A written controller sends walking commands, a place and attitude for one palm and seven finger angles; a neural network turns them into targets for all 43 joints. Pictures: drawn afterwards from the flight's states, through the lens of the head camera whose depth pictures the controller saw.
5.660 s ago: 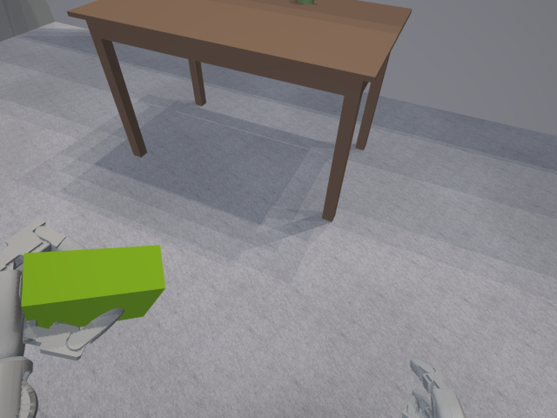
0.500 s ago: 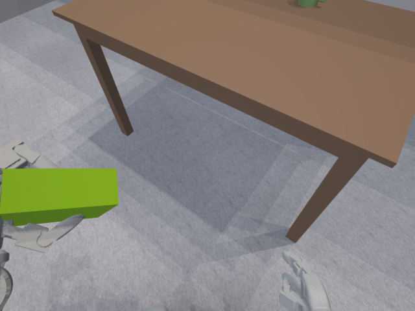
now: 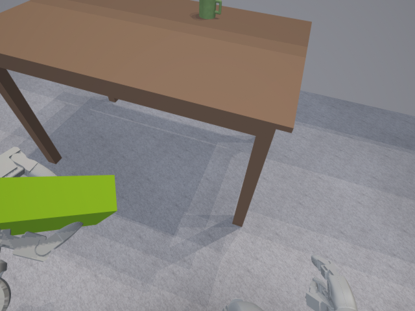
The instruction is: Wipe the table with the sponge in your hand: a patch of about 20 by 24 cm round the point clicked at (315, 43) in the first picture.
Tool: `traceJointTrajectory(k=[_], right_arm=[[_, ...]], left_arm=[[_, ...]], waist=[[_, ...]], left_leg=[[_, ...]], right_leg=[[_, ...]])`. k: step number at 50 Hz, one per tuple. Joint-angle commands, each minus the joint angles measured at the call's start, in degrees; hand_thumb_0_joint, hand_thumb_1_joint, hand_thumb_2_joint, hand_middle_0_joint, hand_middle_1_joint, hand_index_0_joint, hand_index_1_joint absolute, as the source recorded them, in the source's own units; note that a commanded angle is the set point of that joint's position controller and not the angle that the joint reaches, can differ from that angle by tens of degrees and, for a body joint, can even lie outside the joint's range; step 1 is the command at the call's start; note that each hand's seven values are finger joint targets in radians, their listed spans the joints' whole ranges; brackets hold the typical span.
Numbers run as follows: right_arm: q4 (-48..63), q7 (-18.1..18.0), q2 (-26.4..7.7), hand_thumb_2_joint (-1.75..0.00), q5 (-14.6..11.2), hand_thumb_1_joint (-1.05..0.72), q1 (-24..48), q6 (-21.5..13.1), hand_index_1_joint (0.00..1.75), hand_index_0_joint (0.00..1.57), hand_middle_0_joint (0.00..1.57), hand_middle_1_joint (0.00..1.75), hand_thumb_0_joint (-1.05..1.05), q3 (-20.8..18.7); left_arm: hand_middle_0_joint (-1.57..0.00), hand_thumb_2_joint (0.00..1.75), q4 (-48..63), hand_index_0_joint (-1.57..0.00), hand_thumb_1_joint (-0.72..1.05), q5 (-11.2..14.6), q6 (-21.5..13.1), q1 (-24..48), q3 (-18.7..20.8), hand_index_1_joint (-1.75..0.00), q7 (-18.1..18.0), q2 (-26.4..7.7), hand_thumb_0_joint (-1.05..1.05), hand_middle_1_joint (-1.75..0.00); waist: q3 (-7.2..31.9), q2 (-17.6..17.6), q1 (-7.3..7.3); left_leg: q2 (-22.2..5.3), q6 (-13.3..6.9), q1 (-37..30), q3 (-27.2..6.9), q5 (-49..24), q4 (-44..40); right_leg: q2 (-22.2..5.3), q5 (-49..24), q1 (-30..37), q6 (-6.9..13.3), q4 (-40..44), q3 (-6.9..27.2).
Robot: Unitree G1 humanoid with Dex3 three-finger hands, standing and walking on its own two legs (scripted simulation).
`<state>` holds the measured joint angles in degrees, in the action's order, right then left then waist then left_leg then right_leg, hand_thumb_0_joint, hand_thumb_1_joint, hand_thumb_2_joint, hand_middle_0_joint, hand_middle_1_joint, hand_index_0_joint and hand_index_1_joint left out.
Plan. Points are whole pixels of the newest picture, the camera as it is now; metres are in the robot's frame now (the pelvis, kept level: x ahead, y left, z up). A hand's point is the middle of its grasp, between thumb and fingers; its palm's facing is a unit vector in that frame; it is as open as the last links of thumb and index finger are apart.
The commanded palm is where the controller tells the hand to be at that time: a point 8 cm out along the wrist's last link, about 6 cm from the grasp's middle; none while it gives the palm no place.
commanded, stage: turn to face it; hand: left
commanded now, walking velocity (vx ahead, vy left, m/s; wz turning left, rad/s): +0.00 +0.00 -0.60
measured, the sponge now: (74, 204) +0.22 +0.22 +0.15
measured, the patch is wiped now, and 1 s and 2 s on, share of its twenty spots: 0.00 0.00 0.00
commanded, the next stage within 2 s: take the last steps up to it in 0.98 s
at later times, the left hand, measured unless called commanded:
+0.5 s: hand (156, 213) +0.21 +0.10 +0.18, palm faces +0.06 -0.85 -0.52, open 9.4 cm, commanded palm +0.17 +0.16 +0.18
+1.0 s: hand (244, 257) +0.17 -0.02 +0.16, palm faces -0.19 -0.84 -0.51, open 9.4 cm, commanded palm +0.14 +0.07 +0.18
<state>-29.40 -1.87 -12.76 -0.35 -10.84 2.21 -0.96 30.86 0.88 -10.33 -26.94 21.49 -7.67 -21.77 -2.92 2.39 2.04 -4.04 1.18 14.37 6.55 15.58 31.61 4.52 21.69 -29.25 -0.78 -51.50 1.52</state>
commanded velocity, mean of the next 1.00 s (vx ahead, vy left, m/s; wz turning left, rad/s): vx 0.00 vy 0.00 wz -0.48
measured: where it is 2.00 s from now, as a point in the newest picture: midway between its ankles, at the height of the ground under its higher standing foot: outside the picture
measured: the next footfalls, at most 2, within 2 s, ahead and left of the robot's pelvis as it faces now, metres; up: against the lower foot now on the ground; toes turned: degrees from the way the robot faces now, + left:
right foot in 0.20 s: +0.01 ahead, -0.16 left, +0.00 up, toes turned -14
left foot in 0.58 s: +0.00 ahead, +0.06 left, +0.00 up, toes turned -17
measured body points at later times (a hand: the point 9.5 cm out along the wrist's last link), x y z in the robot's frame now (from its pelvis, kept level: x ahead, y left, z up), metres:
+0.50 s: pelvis -0.07 -0.06 +0.00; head -0.02 -0.08 +0.45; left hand +0.20 +0.14 +0.21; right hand +0.00 -0.36 -0.09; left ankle -0.04 +0.08 -0.70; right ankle -0.03 -0.15 -0.73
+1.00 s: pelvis -0.15 -0.08 +0.00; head -0.10 -0.13 +0.44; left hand +0.17 +0.03 +0.19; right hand -0.13 -0.35 -0.11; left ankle -0.09 +0.05 -0.67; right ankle -0.17 -0.18 -0.73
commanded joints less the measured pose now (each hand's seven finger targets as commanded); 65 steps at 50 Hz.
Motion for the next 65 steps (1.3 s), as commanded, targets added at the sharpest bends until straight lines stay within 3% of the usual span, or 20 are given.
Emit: traceJointTrajectory(k=[1, 8, 10, 11, 12, 15, 17, 26, 28, 30, 32, 34, 41, 42, 44, 48, 52, 58, 62, 65], right_arm=[[7.4, 1.1, -6.5, -0.90, -0.8, -0.90, 3.0, -4.9, 0.30, 0.20, 0.20, 0.30, 0.00, -2.3], [6.8, 1.7, -7.1, -0.90, -0.5, -0.90, 0.4, -7.5, 0.30, 0.20, 0.20, 0.30, 0.00, -2.0], [7.0, 2.0, -5.1, -0.90, -1.0, -0.90, 0.3, -7.3, 0.30, 0.20, 0.20, 0.30, 0.00, -1.7], [8.4, 1.8, -3.6, -0.90, -0.6, -0.90, 3.2, -6.9, 0.30, 0.20, 0.20, 0.30, 0.00, -0.6], [8.3, 1.6, -4.5, -0.90, -1.2, -0.90, 5.0, -6.1, 0.30, 0.20, 0.20, 0.30, 0.00, -1.5], [6.7, 1.6, -2.1, -0.90, -0.4, -0.90, 6.5, -3.1, 0.30, 0.20, 0.20, 0.30, 0.00, 0.4], [6.4, 1.2, -2.6, -0.90, -0.5, -0.90, 7.2, -2.1, 0.30, 0.20, 0.20, 0.30, 0.00, -0.4], [7.3, 0.8, -5.7, -0.90, -0.5, -0.90, 3.7, -1.4, 0.30, 0.20, 0.20, 0.30, 0.00, -1.4], [7.6, 0.3, -6.9, -0.90, -0.2, -0.90, 3.2, -2.0, 0.30, 0.20, 0.20, 0.30, 0.00, -1.9], [8.5, -0.2, -6.9, -0.90, -0.2, -0.90, 4.7, -3.0, 0.30, 0.20, 0.20, 0.30, 0.00, -1.9], [8.0, 0.1, -5.3, -0.90, 0.0, -0.90, 4.1, -4.3, 0.30, 0.20, 0.20, 0.30, 0.00, -2.1], [7.1, 0.9, -6.5, -0.90, -0.6, -0.90, 3.1, -5.5, 0.30, 0.20, 0.20, 0.30, 0.00, -2.4], [6.1, 1.6, -6.9, -0.90, -0.5, -0.90, 0.9, -8.6, 0.30, 0.20, 0.20, 0.30, 0.00, -2.1], [5.8, 1.9, -6.2, -0.90, -0.6, -0.90, 0.2, -8.4, 0.30, 0.20, 0.20, 0.30, 0.00, -2.2], [7.2, 1.4, -3.8, -0.90, -1.0, -0.90, 3.2, -7.9, 0.30, 0.20, 0.20, 0.30, 0.00, -1.2], [5.9, 1.1, -2.4, -0.90, -0.5, -0.90, 6.5, -5.1, 0.30, 0.20, 0.20, 0.30, 0.00, 0.1], [4.9, -0.2, -3.2, -0.90, -0.2, -0.90, 6.8, -4.9, 0.30, 0.20, 0.20, 0.30, 0.00, -0.7], [4.1, -1.3, -5.7, -0.90, 0.0, -0.90, 2.6, -5.9, 0.30, 0.20, 0.20, 0.30, 0.00, -2.0], [4.0, -2.5, -6.0, -0.90, 0.9, -0.90, 4.4, -7.4, 0.30, 0.20, 0.20, 0.30, 0.00, -1.7], [2.2, -1.7, -6.8, -0.90, 0.4, -0.90, 3.1, -9.1, 0.30, 0.20, 0.20, 0.30, 0.00, -2.5]], left_arm=[[-1.20, 1.30, 12.8, -1.20, 0.10, 0.3, -4.4, 6.4, 2.7, -1.60, -1.0, -7.0, 0.00, -1.60], [-1.20, 1.30, 10.1, -1.20, 0.10, 0.8, -3.6, 8.2, 3.5, -1.60, -0.6, -7.9, 0.00, -1.60], [-1.20, 1.30, 10.8, -1.20, 0.10, 0.5, -4.3, 7.8, 6.3, -1.60, -1.1, -11.4, 0.00, -1.60], [-1.20, 1.30, 10.1, -1.20, 0.10, 1.1, -4.4, 5.4, 10.1, -1.60, -1.9, -14.5, 0.00, -1.60], [-1.20, 1.30, 9.2, -1.20, 0.10, 2.5, -3.3, 1.5, 11.2, -1.60, -2.0, -14.7, 0.00, -1.60], [-1.20, 1.30, 14.9, -1.20, 0.10, 3.3, -4.1, -3.6, 11.9, -1.60, -2.2, -13.0, 0.00, -1.60], [-1.20, 1.30, 16.0, -1.20, 0.10, 3.2, -4.4, -3.5, 12.1, -1.60, -2.4, -13.0, 0.00, -1.60], [-1.20, 1.30, 12.6, -1.20, 0.10, 2.3, -3.4, -2.2, 8.4, -1.60, -2.1, -10.2, 0.00, -1.60], [-1.20, 1.30, 14.8, -1.20, 0.10, 2.1, -4.2, 1.3, 7.2, -1.60, -1.7, -10.4, 0.00, -1.60], [-1.20, 1.30, 14.8, -1.20, 0.10, 0.9, -5.1, 2.7, 8.4, -1.60, -1.4, -11.6, 0.00, -1.60], [-1.20, 1.30, 16.6, -1.20, 0.10, 0.4, -5.4, 6.8, 6.5, -1.60, -0.9, -11.0, 0.00, -1.60], [-1.20, 1.30, 13.5, -1.20, 0.10, 0.4, -4.7, 3.8, 3.0, -1.60, -0.9, -7.2, 0.00, -1.60], [-1.20, 1.30, 11.3, -1.20, 0.10, 0.6, -4.5, 6.9, 5.0, -1.60, -1.1, -9.2, 0.00, -1.60], [-1.20, 1.30, 10.3, -1.20, 0.10, 0.1, -4.5, 5.7, 6.1, -1.60, -1.3, -10.7, 0.00, -1.60], [-1.20, 1.30, 7.8, -1.20, 0.10, 1.5, -4.4, 1.8, 10.7, -1.60, -2.0, -14.1, 0.00, -1.60], [-1.20, 1.30, 15.1, -1.20, 0.10, 2.5, -5.2, -5.0, 11.7, -1.60, -2.2, -12.6, 0.00, -1.60], [-1.20, 1.30, 13.2, -1.20, 0.10, 2.3, -5.2, -6.7, 12.3, -1.60, -2.5, -12.2, 0.00, -1.60], [-1.20, 1.30, 14.1, -1.20, 0.10, 1.0, -4.6, -2.9, 8.1, -1.60, -2.8, -10.4, 0.00, -1.60], [-1.20, 1.30, 15.4, -1.20, 0.10, -0.4, -6.5, 1.8, 7.4, -1.60, -2.6, -11.3, 0.00, -1.60], [-1.20, 1.30, 11.0, -1.20, 0.10, -1.0, -6.0, 1.7, 3.6, -1.60, -2.0, -7.7, 0.00, -1.60]], waist=[[1.6, -16.6, -0.65], [5.5, -16.2, -1.52], [8.9, -0.1, -1.39], [10.1, 12.2, 0.25], [12.6, 15.3, 0.81], [14.1, 3.2, -0.89], [13.9, 3.2, -1.41], [10.8, 3.6, -1.08], [9.1, -4.2, -1.69], [7.1, -21.4, -0.27], [3.0, -17.0, -1.03], [1.9, -16.4, -0.65], [6.7, -15.1, -1.59], [8.3, -9.4, -1.89], [11.0, 13.4, -0.17], [14.0, 3.2, -1.54], [13.3, 5.3, -1.36], [14.0, 0.9, -2.92], [4.8, -23.7, -3.11], [2.0, -15.4, -2.45]], left_leg=[[-17.8, -6.8, 1.1, -4.7, -6.8, -13.7], [-15.7, -1.7, -1.2, 1.5, -14.3, -1.4], [-8.9, 2.0, 5.9, 4.7, -1.3, 14.5], [-2.1, 3.8, 18.6, 2.0, 20.1, 26.3], [-1.6, 3.8, 18.7, -5.2, 19.2, 34.9], [-2.2, 4.7, 21.6, -8.0, 10.8, 39.4], [-2.3, 4.7, 16.9, -7.2, 9.8, 32.2], [1.2, 1.7, -2.1, -4.5, 6.9, -0.5], [-4.8, -1.5, -9.5, -8.3, 5.5, -11.9], [-21.5, -9.5, -4.2, -20.6, 3.0, -18.9], [-22.0, -11.3, 2.7, -17.7, -3.6, -16.7], [-17.2, -7.5, -0.6, -6.0, -13.6, -11.9], [-13.7, -1.6, -0.9, 0.0, -18.1, 1.5], [-11.1, 0.0, 2.0, 1.6, -11.8, 8.5], [-0.5, 3.0, 17.2, -1.4, 18.9, 29.7], [-1.6, 3.2, 18.0, -7.1, 12.0, 33.5], [-0.4, 2.4, 10.7, -4.3, 9.8, 18.7], [1.4, -1.0, -4.7, -2.4, 4.0, -6.1], [-17.9, -13.0, -1.3, -28.3, 16.1, -21.7], [-12.3, -11.0, -0.1, -16.1, 6.0, -17.1]], right_leg=[[-6.2, 4.6, -0.2, -2.6, -7.4, -3.7], [-3.3, -3.6, 16.5, -2.6, 21.2, -10.2], [-12.8, -25.1, 25.3, 2.8, 28.2, 2.7], [-22.1, -43.6, 29.2, 8.7, 28.7, 19.1], [-23.4, -40.5, 25.9, 8.9, 30.2, 24.3], [-19.6, -40.9, 31.0, 10.1, 26.2, 14.7], [-18.6, -37.4, 27.7, 9.9, 27.8, 12.9], [-15.1, -8.3, 12.5, 8.3, 32.9, 20.1], [-9.3, -3.9, 5.1, 4.3, 25.2, 16.8], [-1.4, 7.1, -1.0, -0.4, -2.5, 3.1], [-5.1, 4.9, -1.2, -1.5, -16.2, 2.6], [-5.7, 4.9, -1.5, -2.1, -8.5, -2.3], [-3.6, -8.0, 19.3, -1.8, 24.5, -9.4], [-8.4, -16.3, 22.7, 0.6, 27.8, -4.0], [-23.3, -45.1, 26.8, 9.3, 29.9, 20.4], [-21.2, -43.0, 28.9, 10.8, 26.9, 12.1], [-19.1, -35.6, 23.9, 10.5, 28.6, 10.2], [-16.3, -3.1, 17.0, 7.0, 30.8, 10.4], [-4.1, 8.7, 1.8, 0.9, -1.0, -4.0], [-5.8, 5.1, 2.1, -0.1, -1.2, -6.2]])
